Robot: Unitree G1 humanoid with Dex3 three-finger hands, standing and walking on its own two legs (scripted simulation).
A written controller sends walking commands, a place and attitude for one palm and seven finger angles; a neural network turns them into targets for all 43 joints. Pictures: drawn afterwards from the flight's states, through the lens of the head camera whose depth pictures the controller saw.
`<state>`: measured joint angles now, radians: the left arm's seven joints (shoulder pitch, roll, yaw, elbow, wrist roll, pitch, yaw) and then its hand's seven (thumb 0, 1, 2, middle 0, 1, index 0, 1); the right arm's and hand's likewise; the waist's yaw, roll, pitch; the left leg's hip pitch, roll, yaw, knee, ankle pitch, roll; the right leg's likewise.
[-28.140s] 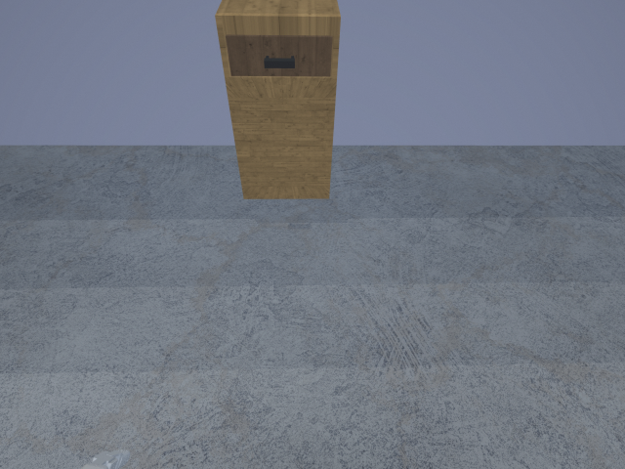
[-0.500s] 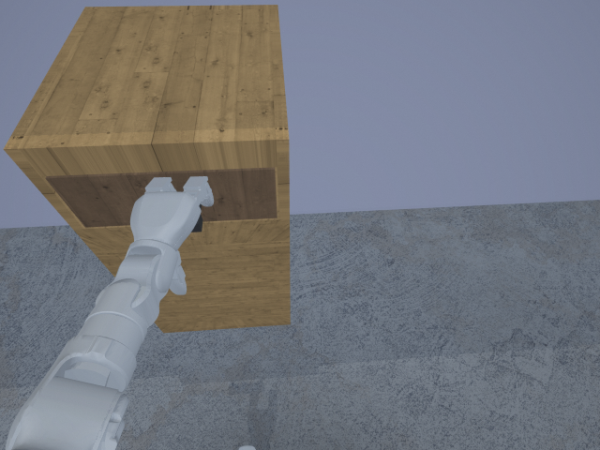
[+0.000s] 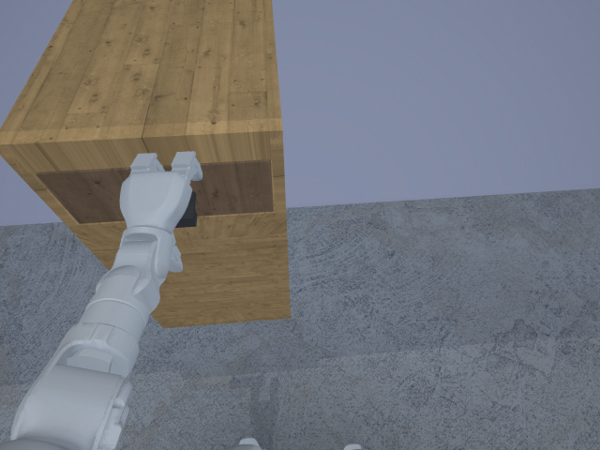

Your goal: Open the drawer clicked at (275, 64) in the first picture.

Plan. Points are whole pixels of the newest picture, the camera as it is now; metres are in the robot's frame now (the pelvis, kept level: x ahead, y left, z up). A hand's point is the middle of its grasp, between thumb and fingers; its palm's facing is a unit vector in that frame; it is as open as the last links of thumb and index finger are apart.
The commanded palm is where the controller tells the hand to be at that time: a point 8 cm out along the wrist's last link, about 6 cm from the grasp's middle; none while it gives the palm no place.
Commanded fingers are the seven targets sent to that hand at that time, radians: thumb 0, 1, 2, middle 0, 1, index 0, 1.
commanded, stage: re-aim the fingers above the handle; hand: left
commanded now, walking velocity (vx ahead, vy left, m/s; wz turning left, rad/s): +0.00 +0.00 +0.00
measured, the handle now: (165, 208) +0.51 +0.24 -0.04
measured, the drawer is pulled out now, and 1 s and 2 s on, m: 0.00 0.00 0.00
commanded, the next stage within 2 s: lower the fingers behind the handle in 0.22 s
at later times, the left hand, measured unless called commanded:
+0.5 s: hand (163, 221) +0.44 +0.21 +0.01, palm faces +0.07 +0.03 -1.00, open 13.8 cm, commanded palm +0.41 +0.20 +0.06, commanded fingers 0.00 -0.50 0.30 -0.30 -1.20 -0.30 -1.20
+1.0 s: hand (177, 238) +0.44 +0.20 -0.03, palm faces +0.06 +0.00 -1.00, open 13.8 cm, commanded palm +0.41 +0.20 +0.02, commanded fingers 0.00 -0.50 0.30 -0.30 -1.20 -0.30 -1.20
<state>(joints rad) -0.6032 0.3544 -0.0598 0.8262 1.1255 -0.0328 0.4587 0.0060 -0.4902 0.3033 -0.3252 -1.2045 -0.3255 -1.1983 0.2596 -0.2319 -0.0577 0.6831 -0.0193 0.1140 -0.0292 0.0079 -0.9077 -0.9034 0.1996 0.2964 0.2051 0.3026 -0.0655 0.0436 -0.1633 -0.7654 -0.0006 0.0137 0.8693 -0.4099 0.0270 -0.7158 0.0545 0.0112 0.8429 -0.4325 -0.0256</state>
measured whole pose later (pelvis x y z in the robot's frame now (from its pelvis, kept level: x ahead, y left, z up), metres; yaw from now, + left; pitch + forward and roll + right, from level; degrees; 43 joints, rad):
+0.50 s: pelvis +0.00 +0.00 +0.00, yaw -1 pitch +19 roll -1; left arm -0.65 0.35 -0.05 0.93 1.12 0.11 0.51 0.01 -0.49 0.30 -0.32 -1.20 -0.32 -1.20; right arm 0.25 -0.24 -0.06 0.69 -0.02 0.12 -0.01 0.01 -0.91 -0.90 0.20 0.30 0.20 0.30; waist -0.06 0.05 -0.17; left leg -0.81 0.00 0.02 0.89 -0.41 0.02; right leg -0.77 0.06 0.02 0.87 -0.44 -0.03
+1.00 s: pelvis -0.01 +0.00 -0.02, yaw -1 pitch +22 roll -1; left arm -0.65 0.32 -0.05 0.97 1.15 0.07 0.57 0.01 -0.49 0.30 -0.31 -1.23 -0.32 -1.20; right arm 0.27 -0.23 -0.07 0.72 -0.03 0.12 0.00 0.01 -0.91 -0.90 0.20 0.30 0.20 0.30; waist -0.08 0.05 -0.19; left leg -0.94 0.01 0.02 0.99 -0.44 0.03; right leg -0.89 0.06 0.01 0.96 -0.46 -0.02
